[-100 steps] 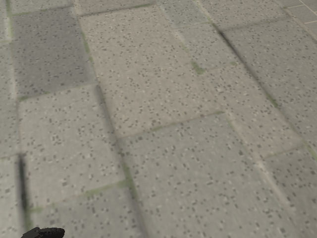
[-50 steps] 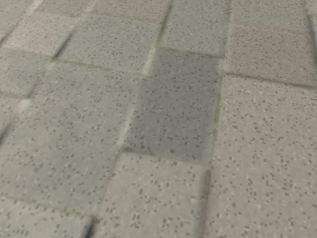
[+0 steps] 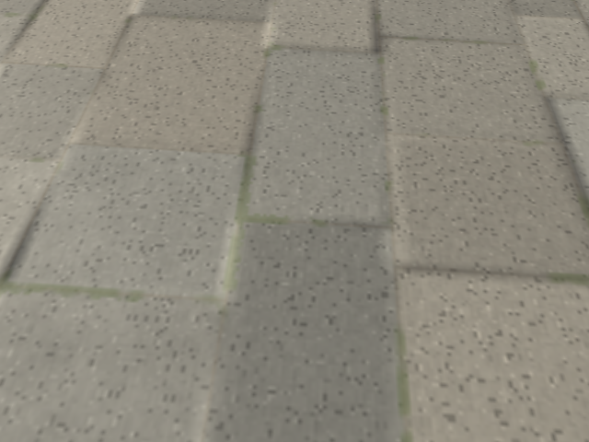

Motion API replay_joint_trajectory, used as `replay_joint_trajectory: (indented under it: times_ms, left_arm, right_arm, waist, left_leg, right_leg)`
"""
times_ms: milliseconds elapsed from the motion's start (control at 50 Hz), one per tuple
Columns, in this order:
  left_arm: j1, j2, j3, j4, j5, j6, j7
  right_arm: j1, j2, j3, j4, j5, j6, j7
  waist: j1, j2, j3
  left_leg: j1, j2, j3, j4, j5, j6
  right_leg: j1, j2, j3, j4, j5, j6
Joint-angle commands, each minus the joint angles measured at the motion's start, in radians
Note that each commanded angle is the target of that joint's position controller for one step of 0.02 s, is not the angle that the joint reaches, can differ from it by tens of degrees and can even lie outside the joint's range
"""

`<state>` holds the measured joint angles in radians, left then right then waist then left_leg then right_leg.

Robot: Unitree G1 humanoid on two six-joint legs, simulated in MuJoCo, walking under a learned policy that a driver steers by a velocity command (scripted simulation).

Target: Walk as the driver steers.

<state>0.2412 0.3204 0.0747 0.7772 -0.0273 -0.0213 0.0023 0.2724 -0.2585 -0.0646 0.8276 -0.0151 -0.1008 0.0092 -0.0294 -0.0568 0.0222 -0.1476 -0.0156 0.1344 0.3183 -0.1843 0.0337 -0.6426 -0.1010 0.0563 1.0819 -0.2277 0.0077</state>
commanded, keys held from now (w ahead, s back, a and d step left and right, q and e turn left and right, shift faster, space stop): w+e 0.44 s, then w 0.56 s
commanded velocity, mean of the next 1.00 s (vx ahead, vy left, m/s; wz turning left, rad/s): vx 0.50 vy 0.00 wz -0.37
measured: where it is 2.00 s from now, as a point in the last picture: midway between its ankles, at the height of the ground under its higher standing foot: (401, 240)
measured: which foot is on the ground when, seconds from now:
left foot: down 0.00-0.30, up 0.32-0.76, down 0.78-1.00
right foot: up 0.00-0.26, down 0.28-0.80, up 0.82-1.00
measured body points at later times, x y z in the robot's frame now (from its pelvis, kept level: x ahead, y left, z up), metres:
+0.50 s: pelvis +0.27 -0.08 +0.00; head +0.30 -0.10 +0.45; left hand +0.42 +0.16 -0.11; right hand +0.36 -0.39 -0.10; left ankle +0.36 +0.08 -0.67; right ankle +0.26 -0.15 -0.74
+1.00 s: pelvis +0.56 -0.10 +0.00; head +0.59 -0.10 +0.45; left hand +0.78 +0.11 -0.11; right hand +0.52 -0.38 -0.12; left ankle +0.60 -0.03 -0.74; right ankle +0.52 -0.25 -0.67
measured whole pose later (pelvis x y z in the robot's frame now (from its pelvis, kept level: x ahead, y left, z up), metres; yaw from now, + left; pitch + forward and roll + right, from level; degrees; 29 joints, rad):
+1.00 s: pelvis +0.56 -0.10 +0.00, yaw -21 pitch +1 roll +1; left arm 0.25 0.30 0.06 0.73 -0.01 -0.06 0.00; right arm 0.29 -0.26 -0.04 0.84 0.00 -0.10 0.03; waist -0.03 -0.04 0.02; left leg -0.21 -0.06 0.03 0.35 -0.17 0.06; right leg -0.56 -0.07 0.05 1.06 -0.29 -0.01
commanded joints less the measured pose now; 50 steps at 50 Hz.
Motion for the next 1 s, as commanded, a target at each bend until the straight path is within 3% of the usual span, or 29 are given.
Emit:
replay_joint_trajectory:
  times_ms: [20, 100, 180, 220, 240, 260, 280, 300, 320, 340, 360, 380, 400, 420, 480, 560, 620, 700, 740, 760, 780, 800, 820, 840, 860, 880, 920, 960, 1000]
  left_arm:
    - [0.012, 0.02, 0.005, -0.065, 0.005, -0.001, -0.007]
    - [-0.128, -0.005, -0.009, -0.113, 0.007, -0.011, -0.037]
    - [-0.211, 0.012, -0.007, -0.168, 0.008, -0.006, -0.056]
    - [-0.186, 0.038, 0.007, -0.182, 0.01, -0.002, -0.06]
    - [-0.124, 0.062, 0.021, -0.173, 0.01, 0.002, -0.059]
    - [0.012, 0.1, 0.046, -0.141, 0.006, 0.004, -0.054]
    - [0.187, 0.172, 0.084, -0.092, 0.003, 0.012, -0.037]
    - [0.193, 0.297, 0.105, -0.087, -0.008, 0.012, -0.02]
    - [0.2, 0.261, 0.085, -0.135, 0.002, -0.01, -0.029]
    - [0.175, 0.185, 0.063, -0.127, 0.011, -0.027, -0.035]
    - [0.135, 0.154, 0.054, -0.125, 0.009, -0.037, -0.034]
    - [0.062, 0.122, 0.044, -0.135, 0.011, -0.04, -0.032]
    - [0.013, 0.091, 0.032, -0.152, 0.02, -0.041, -0.027]
    - [-0.007, 0.086, 0.029, -0.165, 0.027, -0.041, -0.023]
    - [0.01, 0.108, 0.033, -0.156, 0.02, -0.047, -0.007]
    - [0.062, 0.113, 0.032, -0.121, 0.016, -0.045, 0.008]
    - [0.115, 0.122, 0.033, -0.088, 0.013, -0.047, 0.005]
    - [0.155, 0.124, 0.035, -0.051, 0.011, -0.037, 0.007]
    - [0.146, 0.13, 0.038, -0.044, 0.012, -0.028, 0.01]
    - [0.128, 0.126, 0.035, -0.047, 0.012, -0.024, 0.011]
    - [0.122, 0.098, 0.023, -0.054, 0.018, -0.022, 0.011]
    - [0.16, 0.048, 0.002, -0.076, 0.039, -0.025, 0.014]
    - [0.272, -0.013, -0.015, -0.076, 0.012, -0.042, 0.01]
    - [0.198, 0.085, 0.001, -0.07, -0.003, -0.05, 0.008]
    - [0.09, 0.117, 0.01, -0.096, -0.009, -0.054, 0.005]
    - [0.035, 0.107, 0.008, -0.107, 0.003, -0.058, 0.006]
    - [0.034, 0.08, 0.011, -0.109, 0.018, -0.056, 0.002]
    - [0.06, 0.046, 0.005, -0.099, 0.016, -0.047, 0.001]
    - [0.013, 0.031, -0.002, -0.117, 0.023, -0.043, 0.003]
  right_arm:
    - [-0.082, -0.137, -0.032, -0.056, -0.002, -0.021, -0.011]
    - [-0.039, -0.177, -0.042, -0.031, 0.009, -0.006, -0.021]
    - [0.007, -0.209, -0.056, -0.001, 0.032, 0.022, -0.021]
    - [-0.005, -0.236, -0.065, 0.0, 0.042, 0.037, -0.024]
    - [-0.014, -0.25, -0.069, -0.003, 0.047, 0.044, -0.026]
    - [-0.031, -0.249, -0.067, -0.007, 0.052, 0.052, -0.027]
    - [-0.018, -0.219, -0.054, -0.014, 0.039, 0.05, -0.03]
    - [0.055, -0.075, -0.01, -0.067, -0.01, 0.032, -0.022]
    - [0.009, -0.104, -0.002, -0.088, 0.016, -0.009, -0.01]
    - [-0.099, -0.175, -0.02, -0.115, 0.057, -0.034, 0.001]
    - [-0.126, -0.163, -0.013, -0.124, 0.057, -0.048, 0.001]
    - [-0.126, -0.16, -0.015, -0.111, 0.031, -0.051, -0.008]
    - [-0.113, -0.175, -0.024, -0.103, 0.014, -0.043, -0.011]
    - [-0.098, -0.175, -0.027, -0.1, 0.011, -0.03, -0.008]
    - [-0.104, -0.127, -0.016, -0.102, 0.0, -0.002, -0.007]
    - [-0.234, -0.082, 0.008, -0.127, 0.005, -0.001, 0.004]
    - [-0.312, -0.091, 0.01, -0.149, 0.021, -0.007, 0.015]
    - [-0.344, -0.124, 0.001, -0.171, 0.021, -0.02, 0.029]
    - [-0.294, -0.14, -0.006, -0.161, 0.021, -0.025, 0.031]
    - [-0.21, -0.159, -0.019, -0.137, 0.019, -0.028, 0.028]
    - [-0.074, -0.198, -0.037, -0.104, 0.011, -0.03, 0.023]
    - [0.086, -0.264, -0.052, -0.086, 0.0, -0.03, 0.02]
    - [0.15, -0.291, -0.062, -0.045, 0.009, -0.019, 0.03]
    - [0.133, -0.198, -0.037, -0.05, 0.037, -0.017, 0.032]
    - [0.061, -0.162, -0.025, -0.062, 0.034, -0.011, 0.026]
    - [0.003, -0.151, -0.017, -0.074, 0.019, -0.005, 0.024]
    - [-0.043, -0.119, -0.004, -0.077, 0.001, -0.006, 0.021]
    - [-0.038, -0.121, -0.003, -0.065, 0.01, -0.011, 0.019]
    - [-0.024, -0.15, -0.011, -0.05, 0.017, -0.013, 0.013]
  waist:
    - [0.034, 0.12, 0.014]
    - [-0.021, 0.094, 0.049]
    - [-0.038, 0.096, 0.075]
    - [-0.004, 0.123, 0.039]
    - [0.037, 0.139, -0.008]
    - [0.119, 0.126, -0.079]
    - [0.196, 0.071, -0.171]
    - [0.101, -0.212, -0.219]
    - [0.129, -0.159, -0.403]
    - [0.16, -0.069, -0.289]
    - [0.13, -0.025, -0.192]
    - [0.083, 0.038, -0.127]
    - [0.047, 0.029, -0.103]
    - [0.026, 0.018, -0.092]
    - [0.015, 0.033, -0.065]
    - [0.072, -0.002, -0.023]
    - [0.111, -0.017, 0.008]
    - [0.113, -0.028, 0.03]
    - [0.082, -0.054, 0.016]
    - [0.032, -0.051, -0.03]
    - [-0.03, -0.028, -0.14]
    - [-0.067, 0.109, -0.301]
    - [-0.024, 0.398, -0.373]
    - [-0.063, 0.261, -0.278]
    - [-0.062, 0.183, -0.148]
    - [-0.04, 0.112, -0.081]
    - [0.009, 0.13, -0.04]
    - [0.028, 0.151, -0.044]
    - [0.024, 0.135, -0.02]
  left_leg:
    - [0.006, 0.273, -0.114, -0.196, 0.208, 0.153]
    - [0.057, 0.273, -0.012, -0.197, 0.227, 0.133]
    - [0.201, 0.315, 0.026, -0.136, 0.309, 0.109]
    - [0.243, 0.318, 0.057, -0.026, 0.59, 0.086]
    - [0.247, 0.31, 0.073, 0.084, 0.757, 0.074]
    - [0.203, 0.278, 0.103, 0.272, 0.832, 0.049]
    - [0.017, 0.237, 0.112, 0.539, 0.669, 0.006]
    - [-0.435, 0.065, 0.086, 0.912, -0.194, -0.064]
    - [-0.592, -0.032, -0.181, 1.092, -0.43, -0.07]
    - [-0.692, 0.028, -0.231, 1.093, -0.341, -0.044]
    - [-0.683, 0.072, -0.224, 1.015, -0.256, -0.021]
    - [-0.619, 0.108, -0.224, 0.92, -0.198, -0.022]
    - [-0.541, 0.13, -0.23, 0.854, -0.16, -0.025]
    - [-0.492, 0.134, -0.23, 0.82, -0.14, -0.033]
    - [-0.465, 0.126, -0.194, 0.675, -0.06, -0.078]
    - [-0.403, 0.093, -0.169, 0.373, 0.239, -0.096]
    - [-0.376, 0.071, -0.168, 0.265, 0.33, -0.083]
    - [-0.428, 0.064, -0.179, 0.185, 0.218, -0.032]
    - [-0.367, 0.046, -0.156, 0.164, 0.136, 0.0]
    - [-0.249, 0.019, -0.126, 0.131, 0.133, 0.025]
    - [-0.033, 0.056, -0.156, 0.155, 0.171, 0.068]
    - [0.278, 0.244, -0.397, 0.191, 0.173, 0.156]
    - [0.513, 0.399, -0.839, 0.038, -0.102, 0.282]
    - [0.469, 0.38, -0.859, -0.023, -0.308, 0.246]
    - [0.341, 0.35, -0.712, -0.039, -0.282, 0.206]
    - [0.215, 0.311, -0.612, -0.059, -0.171, 0.19]
    - [0.075, 0.254, -0.498, -0.103, 0.001, 0.185]
    - [0.032, 0.233, -0.425, -0.137, 0.097, 0.197]
    - [0.015, 0.234, -0.371, -0.167, 0.181, 0.211]
  right_leg:
    - [-0.047, -0.041, 0.041, -0.106, 0.152, 0.009]
    - [-0.014, -0.022, -0.036, -0.325, 0.274, -0.011]
    - [-0.042, -0.003, -0.078, -0.421, 0.178, -0.054]
    - [0.04, 0.048, -0.13, -0.435, 0.075, -0.091]
    - [0.134, 0.09, -0.162, -0.436, 0.027, -0.114]
    - [0.318, 0.141, -0.186, -0.489, 0.056, -0.146]
    - [0.617, 0.139, -0.111, -0.52, 0.097, -0.189]
    - [0.935, -0.121, 0.398, -0.589, 0.012, -0.345]
    - [1.05, -0.247, 0.812, -0.774, -0.161, -0.462]
    - [0.997, -0.224, 0.69, -0.806, -0.122, -0.397]
    - [0.868, -0.181, 0.554, -0.795, -0.051, -0.358]
    - [0.724, -0.139, 0.451, -0.793, 0.061, -0.323]
    - [0.621, -0.109, 0.38, -0.808, 0.169, -0.309]
    - [0.56, -0.095, 0.356, -0.829, 0.219, -0.309]
    - [0.464, -0.072, 0.252, -0.863, 0.341, -0.311]
    - [0.41, -0.006, 0.134, -0.877, 0.268, -0.244]
    - [0.434, -0.033, 0.156, -0.879, 0.166, -0.23]
    - [0.591, -0.103, 0.216, -0.804, 0.215, -0.216]
    - [0.636, -0.114, 0.225, -0.747, 0.345, -0.196]
    - [0.637, -0.08, 0.197, -0.656, 0.501, -0.176]
    - [0.578, -0.025, 0.15, -0.478, 0.553, -0.147]
    - [0.361, 0.07, 0.09, -0.164, 0.286, -0.1]
    - [0.02, 0.205, 0.064, 0.117, -0.332, -0.039]
    - [-0.099, 0.146, 0.133, 0.207, -0.335, -0.044]
    - [-0.139, 0.097, 0.095, 0.2, -0.239, -0.05]
    - [-0.11, 0.053, 0.058, 0.157, -0.16, -0.048]
    - [-0.027, 0.001, 0.048, 0.062, -0.076, -0.039]
    - [0.007, -0.011, 0.026, 0.002, -0.061, -0.024]
    - [-0.027, -0.021, 0.01, -0.085, -0.006, -0.003]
